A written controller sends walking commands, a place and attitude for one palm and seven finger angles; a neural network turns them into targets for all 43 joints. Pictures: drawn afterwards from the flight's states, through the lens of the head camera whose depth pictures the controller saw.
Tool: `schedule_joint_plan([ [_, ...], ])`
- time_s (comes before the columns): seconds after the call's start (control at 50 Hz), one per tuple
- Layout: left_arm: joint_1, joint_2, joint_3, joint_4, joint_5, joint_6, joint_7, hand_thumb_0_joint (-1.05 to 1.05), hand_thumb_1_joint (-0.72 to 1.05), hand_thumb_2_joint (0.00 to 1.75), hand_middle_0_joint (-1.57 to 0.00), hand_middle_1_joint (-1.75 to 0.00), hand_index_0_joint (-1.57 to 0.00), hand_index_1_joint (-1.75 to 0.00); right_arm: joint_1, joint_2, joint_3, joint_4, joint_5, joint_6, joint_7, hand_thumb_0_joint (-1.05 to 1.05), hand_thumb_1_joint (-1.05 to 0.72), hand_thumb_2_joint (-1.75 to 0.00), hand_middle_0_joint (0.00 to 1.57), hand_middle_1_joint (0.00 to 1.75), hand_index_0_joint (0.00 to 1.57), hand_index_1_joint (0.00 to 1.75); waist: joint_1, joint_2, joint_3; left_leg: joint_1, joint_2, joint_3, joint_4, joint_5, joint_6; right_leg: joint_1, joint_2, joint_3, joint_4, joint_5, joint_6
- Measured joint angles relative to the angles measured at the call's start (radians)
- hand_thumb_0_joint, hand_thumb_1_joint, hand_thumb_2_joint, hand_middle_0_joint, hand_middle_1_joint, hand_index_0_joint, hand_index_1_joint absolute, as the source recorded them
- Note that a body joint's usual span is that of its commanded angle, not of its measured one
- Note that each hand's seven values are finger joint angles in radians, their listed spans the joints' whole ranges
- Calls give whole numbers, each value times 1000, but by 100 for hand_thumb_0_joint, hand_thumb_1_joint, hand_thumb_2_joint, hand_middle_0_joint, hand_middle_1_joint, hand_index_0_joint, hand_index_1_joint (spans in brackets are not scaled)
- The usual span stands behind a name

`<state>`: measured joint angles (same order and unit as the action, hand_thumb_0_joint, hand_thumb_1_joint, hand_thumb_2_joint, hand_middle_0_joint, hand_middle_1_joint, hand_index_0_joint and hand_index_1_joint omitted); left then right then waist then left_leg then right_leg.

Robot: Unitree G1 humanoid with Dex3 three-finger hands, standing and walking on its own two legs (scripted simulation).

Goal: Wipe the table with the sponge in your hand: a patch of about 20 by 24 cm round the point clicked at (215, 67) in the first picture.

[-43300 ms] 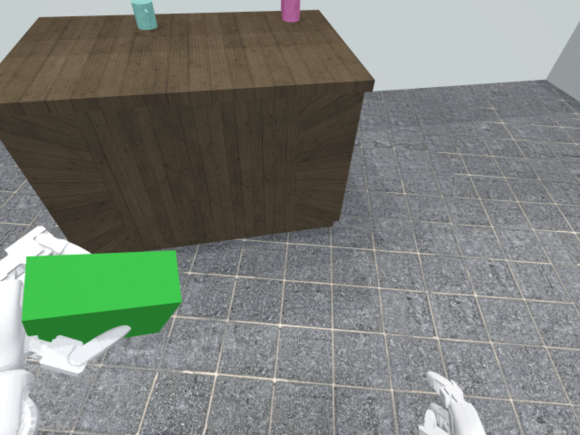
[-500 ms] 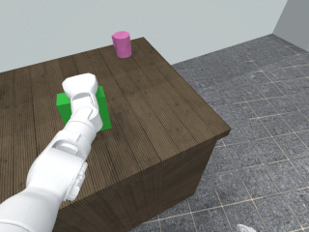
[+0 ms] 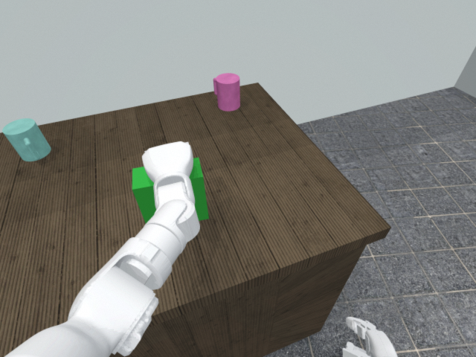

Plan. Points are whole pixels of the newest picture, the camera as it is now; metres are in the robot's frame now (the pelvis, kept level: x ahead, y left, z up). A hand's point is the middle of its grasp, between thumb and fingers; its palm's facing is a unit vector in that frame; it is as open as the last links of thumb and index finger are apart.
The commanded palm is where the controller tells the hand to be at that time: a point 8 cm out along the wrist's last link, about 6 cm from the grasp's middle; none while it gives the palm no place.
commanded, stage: wipe back along the third lane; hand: left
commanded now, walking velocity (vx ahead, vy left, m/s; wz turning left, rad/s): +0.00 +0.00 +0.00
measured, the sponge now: (174, 202) +0.41 +0.17 +0.03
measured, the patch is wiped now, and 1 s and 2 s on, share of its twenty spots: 1.00 1.00 1.00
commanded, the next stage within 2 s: slide back across to the middle lane in 1.10 s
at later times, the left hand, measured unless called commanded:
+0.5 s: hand (184, 197) +0.37 +0.13 +0.09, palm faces +0.04 -0.06 -1.00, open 9.9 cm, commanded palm +0.32 +0.11 +0.12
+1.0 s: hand (193, 218) +0.32 +0.10 +0.09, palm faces +0.06 -0.07 -1.00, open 9.9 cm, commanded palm +0.27 +0.09 +0.12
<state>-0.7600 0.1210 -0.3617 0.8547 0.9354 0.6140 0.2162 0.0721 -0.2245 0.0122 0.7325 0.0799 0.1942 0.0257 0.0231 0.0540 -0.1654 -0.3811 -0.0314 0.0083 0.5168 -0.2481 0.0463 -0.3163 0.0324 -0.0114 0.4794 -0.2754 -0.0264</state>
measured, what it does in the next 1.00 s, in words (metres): stands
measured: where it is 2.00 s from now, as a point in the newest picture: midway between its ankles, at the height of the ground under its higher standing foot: outside the picture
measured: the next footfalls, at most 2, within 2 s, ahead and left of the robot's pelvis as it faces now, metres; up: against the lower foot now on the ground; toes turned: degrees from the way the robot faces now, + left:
none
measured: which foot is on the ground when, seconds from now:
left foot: down 0.00-1.00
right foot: down 0.00-1.00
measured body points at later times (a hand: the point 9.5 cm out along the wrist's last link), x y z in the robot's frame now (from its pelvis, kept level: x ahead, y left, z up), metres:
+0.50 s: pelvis +0.01 -0.02 +0.00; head -0.02 -0.05 +0.45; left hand +0.36 +0.13 +0.14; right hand +0.23 -0.22 -0.09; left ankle +0.00 +0.09 -0.74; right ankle -0.02 -0.11 -0.74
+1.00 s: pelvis -0.01 -0.04 +0.00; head -0.06 -0.08 +0.45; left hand +0.32 +0.11 +0.14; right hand +0.23 -0.25 -0.07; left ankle +0.00 +0.09 -0.74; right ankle -0.02 -0.11 -0.74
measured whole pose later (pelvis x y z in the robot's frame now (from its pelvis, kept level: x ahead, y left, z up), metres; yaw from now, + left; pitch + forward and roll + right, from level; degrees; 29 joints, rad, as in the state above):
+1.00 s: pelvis -0.01 -0.04 +0.00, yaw -1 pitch +0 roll +1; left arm -0.36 0.18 -0.48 0.31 0.97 0.70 0.12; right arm -0.02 -0.26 0.03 0.67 0.10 0.23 0.08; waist 0.07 0.09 -0.12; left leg -0.24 0.00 0.00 0.49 -0.24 0.00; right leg -0.21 0.07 -0.01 0.50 -0.29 -0.08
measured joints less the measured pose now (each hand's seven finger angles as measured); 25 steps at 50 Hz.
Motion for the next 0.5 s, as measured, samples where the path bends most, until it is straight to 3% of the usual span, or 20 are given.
schedule_joint_plan([
  [0.22, 80, -22, -81, -134, 19, 41, -35, -1, -48, 106, -67, -145, -73, -139, -79, 3, 12, -40, 1, 41, 28, 0, -91, -90, 20, 30, 20, 30, 37, -2, 3, 32, -4, -19, 13, -18, -7, 38, -2, -19, 12, -24, -8],
  [0.5, 232, 22, -112, -353, 25, 69, -81, 0, -48, 106, -68, -145, -73, -138, -65, -18, 22, -48, 9, 76, 48, 1, -91, -90, 20, 30, 20, 30, 42, 21, 21, 86, 8, -15, -3, -17, -22, 80, 10, -14, 14, -29, -24],
])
